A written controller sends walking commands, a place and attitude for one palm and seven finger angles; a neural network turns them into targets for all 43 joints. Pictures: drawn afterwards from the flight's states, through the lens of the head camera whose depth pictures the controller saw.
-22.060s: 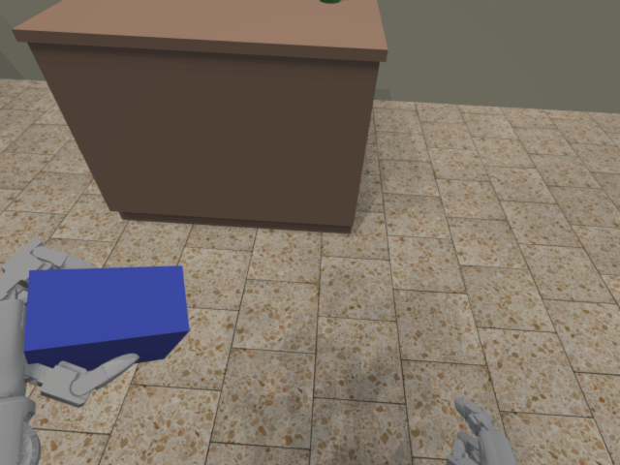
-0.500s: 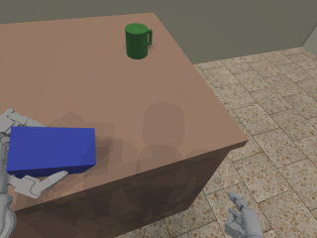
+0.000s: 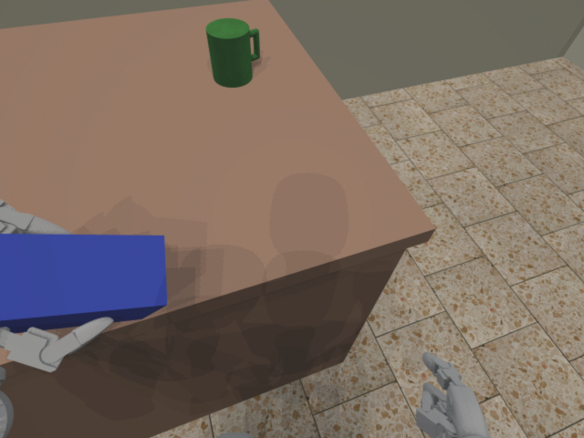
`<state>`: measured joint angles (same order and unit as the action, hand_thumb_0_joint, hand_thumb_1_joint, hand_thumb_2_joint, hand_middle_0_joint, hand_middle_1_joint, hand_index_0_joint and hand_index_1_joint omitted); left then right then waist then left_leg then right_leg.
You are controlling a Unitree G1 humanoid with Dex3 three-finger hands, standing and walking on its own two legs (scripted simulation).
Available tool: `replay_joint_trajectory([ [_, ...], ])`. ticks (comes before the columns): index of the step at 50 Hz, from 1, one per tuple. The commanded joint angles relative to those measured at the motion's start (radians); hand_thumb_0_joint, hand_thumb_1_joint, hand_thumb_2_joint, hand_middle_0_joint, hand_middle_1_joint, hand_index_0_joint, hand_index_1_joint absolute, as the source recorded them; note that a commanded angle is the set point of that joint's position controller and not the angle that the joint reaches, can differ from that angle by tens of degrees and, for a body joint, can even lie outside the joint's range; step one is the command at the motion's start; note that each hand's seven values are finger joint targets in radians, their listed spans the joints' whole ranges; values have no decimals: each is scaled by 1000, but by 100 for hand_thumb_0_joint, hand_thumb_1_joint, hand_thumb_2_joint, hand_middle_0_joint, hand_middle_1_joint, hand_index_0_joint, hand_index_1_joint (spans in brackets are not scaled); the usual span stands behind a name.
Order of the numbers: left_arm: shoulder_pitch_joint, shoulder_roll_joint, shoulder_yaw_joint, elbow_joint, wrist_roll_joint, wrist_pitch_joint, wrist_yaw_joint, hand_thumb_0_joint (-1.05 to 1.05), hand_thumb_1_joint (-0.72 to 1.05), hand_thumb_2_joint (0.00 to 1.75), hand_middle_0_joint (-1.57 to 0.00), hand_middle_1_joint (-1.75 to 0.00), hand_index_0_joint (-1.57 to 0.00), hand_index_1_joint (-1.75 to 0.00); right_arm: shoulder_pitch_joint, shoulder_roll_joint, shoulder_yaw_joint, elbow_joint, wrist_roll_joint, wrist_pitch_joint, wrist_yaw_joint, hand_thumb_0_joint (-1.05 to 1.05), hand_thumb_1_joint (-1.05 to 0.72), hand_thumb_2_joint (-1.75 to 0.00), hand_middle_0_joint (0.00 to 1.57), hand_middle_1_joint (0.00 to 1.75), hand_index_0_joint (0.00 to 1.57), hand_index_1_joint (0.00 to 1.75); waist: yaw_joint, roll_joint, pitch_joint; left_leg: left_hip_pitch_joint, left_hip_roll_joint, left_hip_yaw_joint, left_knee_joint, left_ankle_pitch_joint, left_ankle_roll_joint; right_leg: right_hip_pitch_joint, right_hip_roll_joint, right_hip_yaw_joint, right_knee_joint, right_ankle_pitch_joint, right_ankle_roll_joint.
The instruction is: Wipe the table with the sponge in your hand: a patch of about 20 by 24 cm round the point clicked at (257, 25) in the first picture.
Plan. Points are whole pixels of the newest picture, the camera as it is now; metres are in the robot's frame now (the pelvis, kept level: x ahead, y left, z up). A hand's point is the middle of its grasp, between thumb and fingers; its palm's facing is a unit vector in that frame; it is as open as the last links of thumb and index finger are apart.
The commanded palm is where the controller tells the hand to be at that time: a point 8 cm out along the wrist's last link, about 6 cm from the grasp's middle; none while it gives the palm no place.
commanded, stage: shuffle to correct the standing spot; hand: left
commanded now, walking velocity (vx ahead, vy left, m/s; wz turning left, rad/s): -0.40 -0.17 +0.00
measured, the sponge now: (109, 283) +0.23 +0.22 +0.14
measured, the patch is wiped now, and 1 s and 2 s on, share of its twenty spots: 0.00 0.00 0.00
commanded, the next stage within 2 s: come to a stop and stand still in 0.08 s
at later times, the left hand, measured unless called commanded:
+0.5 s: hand (77, 311) +0.20 +0.22 +0.16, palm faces +0.37 -0.85 -0.38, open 10.7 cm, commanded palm +0.14 +0.26 +0.18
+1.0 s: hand (15, 284) +0.21 +0.28 +0.17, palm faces +0.41 -0.84 -0.37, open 10.7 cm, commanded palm +0.15 +0.31 +0.18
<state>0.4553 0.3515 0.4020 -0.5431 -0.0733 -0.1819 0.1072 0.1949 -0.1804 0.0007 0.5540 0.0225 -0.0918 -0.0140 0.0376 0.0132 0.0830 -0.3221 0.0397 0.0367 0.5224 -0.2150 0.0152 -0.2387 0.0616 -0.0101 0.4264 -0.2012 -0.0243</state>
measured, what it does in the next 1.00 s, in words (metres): steps on the spot: left foot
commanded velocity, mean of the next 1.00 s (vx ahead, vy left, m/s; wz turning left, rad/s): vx -0.05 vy -0.01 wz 0.00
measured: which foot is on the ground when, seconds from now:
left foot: down 0.00-0.28, up 0.30-0.44, down 0.46-1.00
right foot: down 0.00-1.00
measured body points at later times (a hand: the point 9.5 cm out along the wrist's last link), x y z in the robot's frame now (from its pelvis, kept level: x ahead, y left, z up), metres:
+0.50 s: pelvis -0.02 -0.02 +0.00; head +0.01 -0.01 +0.45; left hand +0.17 +0.27 +0.18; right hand +0.14 -0.26 -0.09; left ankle -0.03 +0.08 -0.74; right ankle +0.01 -0.11 -0.74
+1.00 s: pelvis -0.01 +0.03 +0.00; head +0.01 +0.05 +0.45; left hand +0.18 +0.32 +0.19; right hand +0.18 -0.18 -0.07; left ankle -0.03 +0.08 -0.74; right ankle +0.01 -0.11 -0.74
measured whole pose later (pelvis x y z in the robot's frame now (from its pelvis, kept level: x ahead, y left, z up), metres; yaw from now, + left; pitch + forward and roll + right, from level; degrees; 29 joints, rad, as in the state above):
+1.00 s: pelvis -0.01 +0.03 +0.00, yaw +0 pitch -1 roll -1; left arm 0.35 0.37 0.39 -0.44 -0.04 -0.25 0.08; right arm 0.19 -0.17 0.03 0.56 0.01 -0.13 0.02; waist 0.04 -0.03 0.07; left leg -0.17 -0.09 0.03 0.49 -0.30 0.09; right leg -0.25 0.00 0.02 0.49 -0.22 0.02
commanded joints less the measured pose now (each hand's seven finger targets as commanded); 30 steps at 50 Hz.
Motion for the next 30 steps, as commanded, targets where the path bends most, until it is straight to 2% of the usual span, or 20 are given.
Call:
replay_joint_trajectory([
  [1,-59,170,59,-178,-6,-46,3,0,10,130,-120,-160,-120,-160,-62,-131,-65,-153,-1,-51,-32,0,-90,-90,20,30,20,30,-34,29,-125,104,49,-40,-111,-29,-3,-58,-80,56,-115,37,24],
  [2,-55,196,84,-194,-2,-49,6,0,10,130,-120,-160,-120,-160,-77,-129,-63,-151,1,-52,-35,0,-90,-90,20,30,20,30,-34,62,-138,125,63,-40,-128,18,-1,-56,-64,40,-98,74,35],
  [3,-48,179,67,-192,-5,-52,2,0,10,130,-120,-160,-120,-160,-63,-130,-58,-152,-5,-44,-36,0,-90,-90,20,30,20,30,-33,68,-156,93,79,-64,-148,75,6,-2,-52,14,-60,98,44],
  [7,17,210,117,-207,-6,-65,-7,0,10,130,-120,-160,-120,-160,-61,-125,-67,-156,-7,-44,-31,0,-90,-90,20,30,20,30,-22,95,-214,102,131,-60,-117,254,24,31,-49,6,15,158,57],
  [8,32,186,99,-207,-10,-67,-13,0,10,130,-120,-160,-120,-160,-49,-126,-68,-159,-12,-39,-28,0,-90,-90,20,30,20,30,-21,80,-231,86,140,-72,-106,286,29,56,-52,3,22,162,61],
  [10,56,199,120,-216,-12,-76,-15,0,10,130,-120,-160,-120,-160,-49,-131,-80,-165,-9,-45,-23,0,-90,-90,20,30,20,30,-15,70,-242,67,125,-43,-54,239,23,76,-72,19,0,193,60],
  [12,113,208,140,-182,-14,-62,0,0,10,130,-120,-160,-120,-160,-60,-129,-84,-170,0,-44,-24,0,-90,-90,20,30,20,30,-16,-27,-242,67,37,19,46,6,-1,25,-135,110,-83,226,38],
  [13,104,193,114,-188,-20,-56,8,0,10,130,-120,-160,-120,-160,-42,-125,-78,-169,1,-37,-26,0,-90,-90,20,30,20,30,-26,-95,-243,49,-18,24,107,-94,-11,-6,-197,181,-129,142,12],
  [14,83,209,123,-202,-22,-53,23,0,10,130,-120,-160,-120,-160,-52,-118,-73,-165,6,-37,-31,0,-90,-90,20,30,20,30,-23,-131,-219,41,-50,3,184,-144,-18,-65,-257,273,-189,4,-15],
  [15,84,208,123,-188,-18,-47,39,0,10,130,-120,-160,-120,-160,-63,-112,-63,-146,3,-35,-35,0,-90,-90,20,30,20,30,-22,-130,-203,21,-56,-28,243,-148,-17,-83,-297,326,-223,-103,-42],
  [16,79,202,115,-183,-11,-41,52,0,10,130,-120,-160,-120,-160,-72,-112,-55,-133,-1,-34,-37,0,-90,-90,20,30,20,30,-26,-121,-197,-11,-49,-60,259,-149,-17,-52,-311,334,-212,-126,-77],
  [17,63,219,125,-185,-4,-36,63,0,10,130,-120,-160,-120,-160,-92,-117,-47,-120,-5,-35,-41,0,-90,-90,20,30,20,30,-29,-84,-188,-10,-46,-78,225,-149,-16,-49,-311,341,-204,-128,-99],
  [18,47,184,89,-177,-3,-37,69,0,10,130,-120,-160,-120,-160,-77,-112,-39,-110,-7,-33,-42,0,-90,-90,20,30,20,30,-37,-89,-185,-13,-36,-84,146,-139,-9,-4,-310,300,-181,-139,-108],
  [21,8,194,91,-161,9,-45,76,0,10,130,-120,-160,-120,-160,-73,-132,-48,-98,-8,-47,-51,0,-90,-90,20,30,20,30,-30,-66,-167,102,-27,-70,-88,-49,15,21,-216,201,-142,-106,-44],
  [24,21,190,82,-146,11,-46,67,0,10,130,-120,-160,-120,-160,-76,-153,-57,-104,-5,-44,-55,0,-90,-90,20,30,20,30,-26,35,-180,143,38,-122,-137,130,33,80,-126,114,-61,60,6],
  [25,-1061,1028,628,-405,163,-172,40,0,10,130,-120,-160,-120,-160,91,-168,-39,-54,-49,-113,-46,0,-90,-90,20,30,20,30,-1,-85,-3,-33,15,-48,6,120,18,-55,-119,149,-142,14,141],
  [26,-531,429,278,186,62,-132,-12,0,10,130,-120,-160,-120,-160,-26,-64,-1,-40,-10,-110,-39,0,-90,-90,20,30,20,30,-18,-59,-212,51,-58,-68,61,48,19,-15,-216,156,-122,-51,-25],
  [27,-308,233,135,221,10,-98,-24,0,10,130,-120,-160,-120,-160,-21,-122,-43,-84,17,-109,-27,0,-90,-90,20,30,20,30,-11,100,-242,152,-59,-72,-30,36,-4,25,-171,207,-65,43,-70],
  [28,-332,254,119,90,16,-129,-35,0,10,130,-120,-160,-120,-160,3,-146,-48,-105,6,-112,-17,0,-90,-90,20,30,20,30,-3,128,-258,114,-26,-52,-50,-22,-8,54,-184,226,-70,-1,-45],
  [30,-169,167,33,1,6,-147,-40,0,10,130,-120,-160,-120,-160,-24,-153,-42,-117,2,-116,15,0,-90,-90,20,30,20,30,2,103,-193,65,-16,-79,-118,-63,5,74,-158,187,-78,-72,-19],
])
